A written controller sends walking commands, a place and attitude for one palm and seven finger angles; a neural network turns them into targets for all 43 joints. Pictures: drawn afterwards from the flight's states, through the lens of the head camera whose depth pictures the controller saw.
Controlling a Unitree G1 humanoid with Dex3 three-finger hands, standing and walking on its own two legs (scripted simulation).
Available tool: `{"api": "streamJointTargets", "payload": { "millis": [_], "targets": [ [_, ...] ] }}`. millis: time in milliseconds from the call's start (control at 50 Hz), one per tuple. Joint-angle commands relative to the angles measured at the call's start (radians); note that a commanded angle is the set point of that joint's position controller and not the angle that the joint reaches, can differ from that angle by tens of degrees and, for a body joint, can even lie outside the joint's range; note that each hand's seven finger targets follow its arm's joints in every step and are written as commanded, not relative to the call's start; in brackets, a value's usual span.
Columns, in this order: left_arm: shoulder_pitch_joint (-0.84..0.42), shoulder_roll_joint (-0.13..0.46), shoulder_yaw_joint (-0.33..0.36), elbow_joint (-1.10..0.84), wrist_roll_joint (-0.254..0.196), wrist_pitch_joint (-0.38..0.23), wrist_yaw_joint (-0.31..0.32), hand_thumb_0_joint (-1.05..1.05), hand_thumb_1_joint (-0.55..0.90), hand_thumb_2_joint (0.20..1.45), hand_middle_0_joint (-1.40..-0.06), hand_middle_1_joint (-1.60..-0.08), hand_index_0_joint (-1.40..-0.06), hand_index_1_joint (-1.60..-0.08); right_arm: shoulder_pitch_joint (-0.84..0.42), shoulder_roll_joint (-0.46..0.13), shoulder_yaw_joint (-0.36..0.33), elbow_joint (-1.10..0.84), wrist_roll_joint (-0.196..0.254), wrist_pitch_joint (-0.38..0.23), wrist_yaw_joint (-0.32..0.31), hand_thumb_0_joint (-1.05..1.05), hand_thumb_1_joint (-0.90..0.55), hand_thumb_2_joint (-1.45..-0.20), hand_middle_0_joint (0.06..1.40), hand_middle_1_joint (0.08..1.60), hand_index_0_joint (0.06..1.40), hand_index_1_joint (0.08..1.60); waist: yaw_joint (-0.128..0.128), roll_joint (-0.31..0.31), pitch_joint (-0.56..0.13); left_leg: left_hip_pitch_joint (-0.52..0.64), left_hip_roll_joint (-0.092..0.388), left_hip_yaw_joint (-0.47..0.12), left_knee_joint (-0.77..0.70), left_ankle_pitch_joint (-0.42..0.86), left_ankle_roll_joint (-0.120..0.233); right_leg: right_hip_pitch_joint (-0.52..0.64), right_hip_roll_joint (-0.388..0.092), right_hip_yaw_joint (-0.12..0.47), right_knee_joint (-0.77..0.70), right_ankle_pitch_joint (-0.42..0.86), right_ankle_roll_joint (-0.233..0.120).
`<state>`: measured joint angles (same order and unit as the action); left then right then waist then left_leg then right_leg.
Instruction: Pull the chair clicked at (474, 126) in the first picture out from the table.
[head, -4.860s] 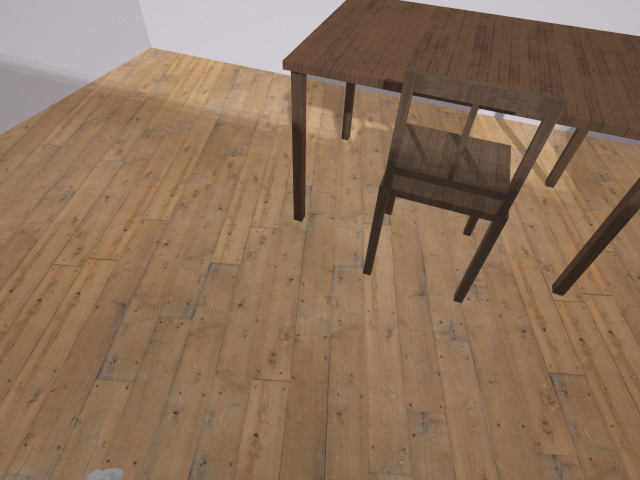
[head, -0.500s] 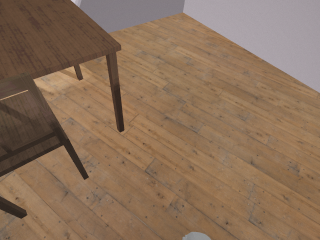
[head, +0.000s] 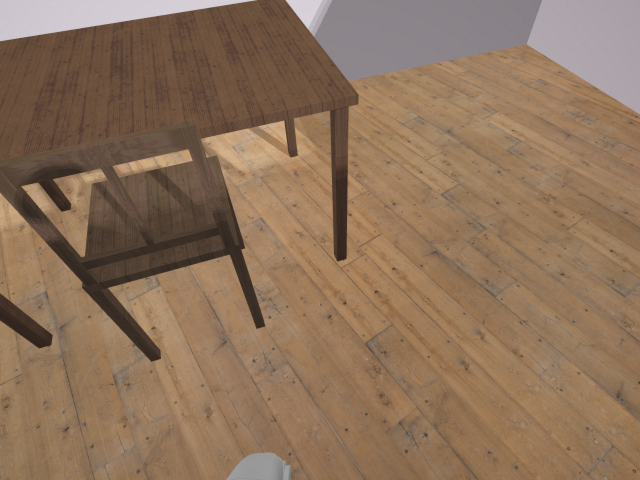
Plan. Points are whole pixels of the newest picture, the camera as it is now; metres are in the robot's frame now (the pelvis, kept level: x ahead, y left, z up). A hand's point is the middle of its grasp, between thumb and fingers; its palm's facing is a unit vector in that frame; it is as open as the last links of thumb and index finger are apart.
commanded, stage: turn to face it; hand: left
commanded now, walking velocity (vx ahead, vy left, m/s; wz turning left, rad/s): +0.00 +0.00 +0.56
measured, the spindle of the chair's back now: (130, 207) +0.65 +0.46 -0.11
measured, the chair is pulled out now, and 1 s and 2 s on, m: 0.00 0.00 0.00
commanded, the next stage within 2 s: take the last steps up to it in 0.60 s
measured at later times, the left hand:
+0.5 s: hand out of the picture -0.01 +0.27 -0.17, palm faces +0.28 -0.92 -0.26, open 7.4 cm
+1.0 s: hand out of the picture -0.08 +0.20 -0.16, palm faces +0.41 -0.88 -0.22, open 7.3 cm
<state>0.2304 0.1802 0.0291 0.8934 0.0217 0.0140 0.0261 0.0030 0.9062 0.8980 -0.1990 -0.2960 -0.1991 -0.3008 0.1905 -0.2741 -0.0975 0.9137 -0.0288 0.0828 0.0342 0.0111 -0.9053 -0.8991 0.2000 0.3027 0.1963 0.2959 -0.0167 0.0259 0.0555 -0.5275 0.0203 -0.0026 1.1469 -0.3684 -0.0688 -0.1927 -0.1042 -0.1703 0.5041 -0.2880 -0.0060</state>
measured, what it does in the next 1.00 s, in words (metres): steps on the spot, turning left: left foot, then right foot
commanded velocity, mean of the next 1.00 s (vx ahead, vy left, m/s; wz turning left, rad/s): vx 0.10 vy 0.00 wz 0.23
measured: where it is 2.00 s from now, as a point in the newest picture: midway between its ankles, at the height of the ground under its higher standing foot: (295, 468)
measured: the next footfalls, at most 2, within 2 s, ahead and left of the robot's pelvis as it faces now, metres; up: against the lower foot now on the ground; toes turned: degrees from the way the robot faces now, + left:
left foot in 0.22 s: +0.00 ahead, +0.16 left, +0.00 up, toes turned +14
right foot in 0.64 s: +0.05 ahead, -0.07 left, +0.00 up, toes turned +11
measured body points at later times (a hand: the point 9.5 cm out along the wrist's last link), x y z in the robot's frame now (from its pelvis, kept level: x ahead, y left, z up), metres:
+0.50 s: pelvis -0.02 +0.05 +0.00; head +0.01 +0.06 +0.45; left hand -0.03 +0.32 -0.15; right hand +0.13 -0.17 -0.14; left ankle -0.04 +0.15 -0.74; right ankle +0.01 -0.10 -0.69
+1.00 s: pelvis -0.01 +0.03 +0.01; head -0.01 +0.03 +0.46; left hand -0.10 +0.25 -0.14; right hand +0.10 -0.19 -0.15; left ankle -0.08 +0.16 -0.70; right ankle +0.01 -0.08 -0.74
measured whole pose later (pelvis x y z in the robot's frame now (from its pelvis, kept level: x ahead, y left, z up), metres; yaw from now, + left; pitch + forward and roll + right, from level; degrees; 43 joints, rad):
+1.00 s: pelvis -0.01 +0.03 +0.01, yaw +21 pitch +0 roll +1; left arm 0.34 0.17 0.04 1.04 0.03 -0.03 0.01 0.00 0.92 0.90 -0.20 -0.30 -0.20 -0.30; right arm 0.28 -0.20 -0.06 1.05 -0.03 0.04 0.02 0.01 -0.91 -0.90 0.20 0.30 0.20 0.30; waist 0.03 0.00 0.00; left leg -0.32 0.07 0.05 0.77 -0.40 0.00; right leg -0.14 -0.06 -0.16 0.38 -0.24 -0.02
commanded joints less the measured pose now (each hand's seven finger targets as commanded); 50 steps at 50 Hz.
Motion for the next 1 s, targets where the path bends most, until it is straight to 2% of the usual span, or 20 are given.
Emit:
{"api": "streamJointTargets", "payload": {
  "millis": [0, 100, 160, 180, 200, 220, 240, 260, 320, 500, 580, 600, 620, 640, 660, 700, 720, 880, 940, 980],
  "targets": [
    [0.067, 0.222, 0.057, -0.049, 0.005, -0.02, 0.007, 0.0, 0.9, 0.9, -0.2, -0.3, -0.2, -0.3, -0.119, -0.042, 0.003, -0.09, 0.008, -0.02, 0.001, 0.0, -0.9, -0.9, 0.2, 0.3, 0.2, 0.3, 0.056, -0.202, -0.028, -0.038, 0.016, 0.043, -0.111, -0.049, -0.015, 0.087, -0.246, 0.14, -0.164, 0.356, -0.106],
    [0.088, 0.26, 0.074, -0.029, 0.011, -0.012, 0.005, 0.0, 0.9, 0.9, -0.2, -0.3, -0.2, -0.3, -0.138, -0.027, 0.022, -0.098, 0.018, -0.039, -0.002, 0.0, -0.9, -0.9, 0.2, 0.3, 0.2, 0.3, 0.074, -0.271, -0.091, 0.096, 0.007, 0.1, -0.371, -0.102, 0.011, 0.136, -0.28, 0.092, -0.082, 0.513, -0.112],
    [0.074, 0.255, 0.08, -0.015, 0.0, -0.002, -0.001, 0.0, 0.9, 0.9, -0.2, -0.3, -0.2, -0.3, -0.048, -0.052, 0.019, -0.077, 0.014, -0.054, -0.009, 0.0, -0.9, -0.9, 0.2, 0.3, 0.2, 0.3, 0.025, -0.222, -0.132, 0.302, -0.008, 0.125, -0.673, 0.098, 0.036, 0.075, -0.242, 0.011, 0.068, 0.485, -0.032],
    [0.076, 0.226, 0.078, -0.027, -0.009, 0.0, -0.005, 0.0, 0.9, 0.9, -0.2, -0.3, -0.2, -0.3, 0.012, -0.122, 0.001, -0.064, 0.009, -0.066, -0.013, 0.0, -0.9, -0.9, 0.2, 0.3, 0.2, 0.3, -0.013, -0.069, -0.184, 0.505, 0.093, 0.02, -0.765, 0.306, 0.079, -0.076, -0.203, -0.023, 0.236, 0.358, 0.023],
    [0.044, 0.154, 0.058, -0.075, -0.013, 0.0, -0.015, 0.0, 0.9, 0.9, -0.2, -0.3, -0.2, -0.3, 0.075, -0.238, -0.027, -0.061, 0.006, -0.072, -0.019, 0.0, -0.9, -0.9, 0.2, 0.3, 0.2, 0.3, -0.05, 0.263, -0.19, 0.654, 0.37, -0.331, -0.764, 0.753, 0.213, -0.391, -0.063, -0.031, 0.447, -0.257, 0.1],
    [-0.03, 0.156, 0.042, -0.106, -0.002, 0.011, -0.006, 0.0, 0.9, 0.9, -0.2, -0.3, -0.2, -0.3, 0.144, -0.267, -0.026, -0.041, 0.015, -0.061, -0.027, 0.0, -0.9, -0.9, 0.2, 0.3, 0.2, 0.3, -0.079, 0.186, -0.181, 0.601, 0.436, -0.316, -0.75, 0.891, 0.288, -0.41, -0.05, 0.068, 0.563, -0.377, 0.089],
    [-0.042, 0.138, 0.046, -0.086, -0.004, 0.016, 0.003, 0.0, 0.9, 0.9, -0.2, -0.3, -0.2, -0.3, 0.135, -0.23, -0.019, -0.025, 0.014, -0.069, -0.041, 0.0, -0.9, -0.9, 0.2, 0.3, 0.2, 0.3, -0.067, 0.236, -0.2, 0.592, 0.383, -0.294, -0.733, 0.929, 0.285, -0.419, -0.04, 0.129, 0.617, -0.347, 0.088],
    [-0.058, 0.153, 0.051, -0.068, -0.009, 0.016, 0.001, 0.0, 0.9, 0.9, -0.2, -0.3, -0.2, -0.3, 0.082, -0.195, -0.01, -0.033, 0.01, -0.067, -0.05, 0.0, -0.9, -0.9, 0.2, 0.3, 0.2, 0.3, -0.055, 0.228, -0.139, 0.522, 0.333, -0.236, -0.738, 0.885, 0.274, -0.415, -0.039, 0.15, 0.656, -0.285, 0.087],
    [0.005, 0.156, 0.054, -0.017, -0.01, 0.019, -0.014, 0.0, 0.9, 0.9, -0.2, -0.3, -0.2, -0.3, -0.04, -0.13, 0.016, -0.066, 0.01, -0.073, -0.049, 0.0, -0.9, -0.9, 0.2, 0.3, 0.2, 0.3, 0.012, 0.139, -0.086, 0.407, 0.22, -0.116, -0.777, 0.718, 0.222, -0.334, -0.023, 0.141, 0.634, -0.136, 0.088],
    [-0.032, 0.113, 0.038, -0.027, -0.012, 0.019, -0.006, 0.0, 0.9, 0.9, -0.2, -0.3, -0.2, -0.3, 0.003, -0.12, 0.012, -0.034, 0.001, -0.062, -0.048, 0.0, -0.9, -0.9, 0.2, 0.3, 0.2, 0.3, -0.005, 0.124, -0.068, 0.38, 0.22, -0.216, -0.803, 0.522, 0.254, -0.201, 0.042, 0.127, 0.307, -0.162, 0.071],
    [0.055, 0.118, 0.04, 0.001, -0.015, -0.004, 0.001, 0.0, 0.9, 0.9, -0.2, -0.3, -0.2, -0.3, -0.017, -0.102, 0.015, -0.028, 0.01, -0.06, -0.044, 0.0, -0.9, -0.9, 0.2, 0.3, 0.2, 0.3, 0.044, 0.084, -0.089, 0.266, 0.163, -0.211, -0.713, 0.447, 0.194, 0.038, 0.062, 0.114, -0.025, 0.061, 0.057],
    [0.081, 0.153, 0.046, 0.008, -0.009, -0.015, 0.006, 0.0, 0.9, 0.9, -0.2, -0.3, -0.2, -0.3, -0.006, -0.065, 0.019, -0.025, 0.018, -0.063, -0.039, 0.0, -0.9, -0.9, 0.2, 0.3, 0.2, 0.3, 0.054, -0.006, -0.1, 0.189, 0.105, -0.168, -0.627, 0.311, 0.141, 0.138, -0.012, 0.189, -0.144, 0.133, 0.042],
    [0.084, 0.237, 0.06, 0.008, 0.005, -0.028, 0.012, 0.0, 0.9, 0.9, -0.2, -0.3, -0.2, -0.3, 0.019, 0.0, 0.03, -0.037, 0.026, -0.064, -0.033, 0.0, -0.9, -0.9, 0.2, 0.3, 0.2, 0.3, 0.041, -0.245, -0.099, 0.04, -0.03, -0.027, -0.45, 0.031, 0.065, 0.215, -0.237, 0.418, -0.206, 0.278, -0.04],
    [0.087, 0.269, 0.062, -0.004, 0.0, -0.026, 0.009, 0.0, 0.9, 0.9, -0.2, -0.3, -0.2, -0.3, -0.013, -0.025, 0.022, -0.054, 0.021, -0.051, -0.037, 0.0, -0.9, -0.9, 0.2, 0.3, 0.2, 0.3, 0.065, -0.281, -0.092, 0.056, -0.043, -0.044, -0.277, -0.214, 0.057, 0.083, -0.36, 0.474, -0.234, 0.311, -0.148],
    [0.05, 0.239, 0.063, -0.01, -0.003, -0.023, 0.012, 0.0, 0.9, 0.9, -0.2, -0.3, -0.2, -0.3, -0.024, -0.039, 0.013, -0.039, 0.013, -0.035, -0.037, 0.0, -0.9, -0.9, 0.2, 0.3, 0.2, 0.3, 0.057, -0.286, -0.06, 0.062, -0.024, -0.083, -0.148, -0.199, 0.063, -0.01, -0.326, 0.458, -0.259, 0.218, -0.173],
    [-0.023, 0.179, 0.048, -0.017, -0.004, -0.023, 0.009, 0.0, 0.9, 0.9, -0.2, -0.3, -0.2, -0.3, 0.02, -0.025, 0.011, 0.015, 0.008, -0.029, -0.028, 0.0, -0.9, -0.9, 0.2, 0.3, 0.2, 0.3, 0.014, -0.16, 0.004, 0.035, -0.006, -0.065, -0.011, -0.065, 0.055, -0.045, -0.222, 0.342, -0.276, 0.078, -0.143],
    [-0.033, 0.16, 0.046, -0.016, -0.003, -0.027, 0.009, 0.0, 0.9, 0.9, -0.2, -0.3, -0.2, -0.3, 0.056, -0.018, 0.012, 0.03, 0.004, -0.031, -0.024, 0.0, -0.9, -0.9, 0.2, 0.3, 0.2, 0.3, 0.003, -0.153, -0.007, 0.027, 0.005, -0.05, -0.009, -0.023, 0.049, -0.025, -0.197, 0.299, -0.284, 0.032, -0.124],
    [0.15, 0.149, 0.046, 0.091, 0.009, -0.059, -0.006, 0.0, 0.9, 0.9, -0.2, -0.3, -0.2, -0.3, 0.0, 0.028, 0.027, 0.038, -0.004, -0.068, -0.01, 0.0, -0.9, -0.9, 0.2, 0.3, 0.2, 0.3, 0.072, -0.161, 0.024, 0.023, 0.054, 0.052, -0.305, -0.018, 0.05, 0.074, -0.207, 0.294, -0.361, -0.198, -0.142],
    [0.17, 0.159, 0.047, 0.126, 0.012, -0.057, -0.011, 0.0, 0.9, 0.9, -0.2, -0.3, -0.2, -0.3, 0.0, 0.046, 0.035, 0.042, 0.001, -0.082, -0.01, 0.0, -0.9, -0.9, 0.2, 0.3, 0.2, 0.3, 0.073, -0.177, 0.025, 0.096, 0.042, 0.08, -0.421, -0.057, 0.067, 0.049, -0.207, 0.288, -0.356, -0.197, -0.154],
    [0.153, 0.16, 0.048, 0.142, 0.007, -0.053, -0.013, 0.0, 0.9, 0.9, -0.2, -0.3, -0.2, -0.3, 0.057, 0.055, 0.042, 0.062, 0.002, -0.094, -0.014, 0.0, -0.9, -0.9, 0.2, 0.3, 0.2, 0.3, 0.043, -0.176, 0.008, 0.205, 0.027, 0.11, -0.543, -0.015, 0.074, 0.011, -0.173, 0.241, -0.314, -0.185, -0.14]
  ]
}}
